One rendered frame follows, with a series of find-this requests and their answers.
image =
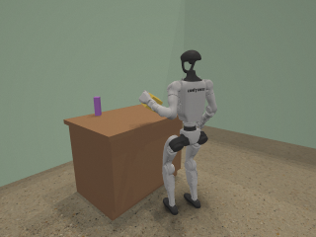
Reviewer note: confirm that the left robot forearm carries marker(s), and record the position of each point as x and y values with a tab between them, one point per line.
162	111

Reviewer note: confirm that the left robot thigh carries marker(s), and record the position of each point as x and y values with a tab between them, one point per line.
173	144

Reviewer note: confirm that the table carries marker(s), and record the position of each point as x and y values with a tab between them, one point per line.
118	156

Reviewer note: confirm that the right robot hand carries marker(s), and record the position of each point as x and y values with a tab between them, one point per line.
200	126

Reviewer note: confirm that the right robot upper arm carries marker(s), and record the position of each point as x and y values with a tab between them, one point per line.
210	97

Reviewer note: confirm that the left robot upper arm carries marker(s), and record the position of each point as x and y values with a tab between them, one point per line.
173	94

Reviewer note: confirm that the robot right foot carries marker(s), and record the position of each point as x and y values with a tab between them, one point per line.
195	203

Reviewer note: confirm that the right robot forearm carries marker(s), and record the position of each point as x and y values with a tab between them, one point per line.
205	117

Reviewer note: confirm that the sponge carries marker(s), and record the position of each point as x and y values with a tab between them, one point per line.
155	99

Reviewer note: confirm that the left robot hand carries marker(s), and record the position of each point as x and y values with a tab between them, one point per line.
144	97

